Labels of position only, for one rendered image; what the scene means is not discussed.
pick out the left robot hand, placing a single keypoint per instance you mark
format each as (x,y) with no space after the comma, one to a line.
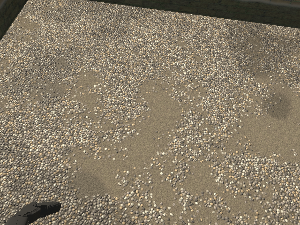
(33,211)

